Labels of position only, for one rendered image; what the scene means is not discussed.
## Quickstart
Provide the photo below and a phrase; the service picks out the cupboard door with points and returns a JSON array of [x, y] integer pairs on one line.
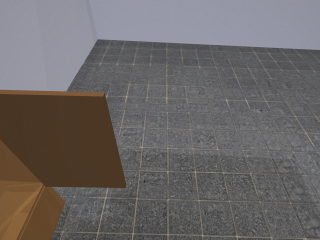
[[65, 138]]

